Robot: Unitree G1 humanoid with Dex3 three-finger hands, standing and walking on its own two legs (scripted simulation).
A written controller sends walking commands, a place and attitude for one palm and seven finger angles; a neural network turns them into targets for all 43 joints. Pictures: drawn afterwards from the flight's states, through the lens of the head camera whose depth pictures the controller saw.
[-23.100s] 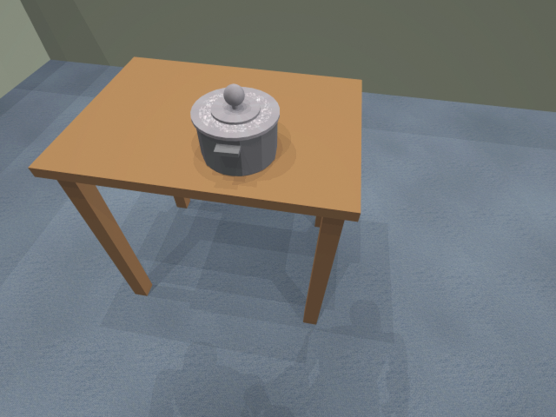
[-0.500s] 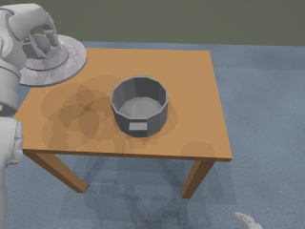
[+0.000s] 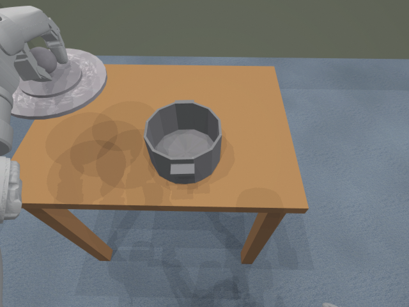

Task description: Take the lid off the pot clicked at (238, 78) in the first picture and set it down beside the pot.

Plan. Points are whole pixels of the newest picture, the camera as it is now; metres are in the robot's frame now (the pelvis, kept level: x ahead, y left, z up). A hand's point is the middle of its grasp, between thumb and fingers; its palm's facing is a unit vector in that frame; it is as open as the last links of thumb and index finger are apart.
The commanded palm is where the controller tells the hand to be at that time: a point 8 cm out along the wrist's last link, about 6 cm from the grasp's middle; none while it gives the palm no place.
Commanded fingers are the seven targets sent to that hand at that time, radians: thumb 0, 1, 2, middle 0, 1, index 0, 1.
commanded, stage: lower the lid onto the table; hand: left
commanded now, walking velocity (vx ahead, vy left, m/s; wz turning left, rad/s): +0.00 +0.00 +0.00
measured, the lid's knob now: (42, 60) +0.50 +0.28 +0.21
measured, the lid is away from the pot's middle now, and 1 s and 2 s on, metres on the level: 0.24 0.23 0.23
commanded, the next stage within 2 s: none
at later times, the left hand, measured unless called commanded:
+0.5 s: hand (43, 85) +0.46 +0.28 +0.19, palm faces -0.34 -0.05 -0.94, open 7.3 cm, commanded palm +0.47 +0.27 +0.25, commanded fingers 0.00 0.72 0.89 -0.97 -1.06 -0.89 -1.04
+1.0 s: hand (55, 97) +0.47 +0.28 +0.16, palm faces -0.36 -0.03 -0.93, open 7.2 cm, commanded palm +0.47 +0.27 +0.22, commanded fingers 0.00 0.72 0.89 -0.97 -1.06 -0.89 -1.04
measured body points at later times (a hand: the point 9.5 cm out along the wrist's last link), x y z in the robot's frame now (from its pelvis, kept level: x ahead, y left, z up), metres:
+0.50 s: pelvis +0.00 +0.00 +0.00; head +0.06 +0.00 +0.45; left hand +0.48 +0.28 +0.24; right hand +0.08 -0.27 -0.12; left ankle +0.00 +0.07 -0.74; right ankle -0.03 -0.15 -0.74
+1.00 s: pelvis +0.00 +0.00 +0.00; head +0.07 +0.00 +0.44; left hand +0.49 +0.27 +0.21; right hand +0.08 -0.27 -0.13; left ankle +0.00 +0.07 -0.74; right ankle -0.03 -0.15 -0.74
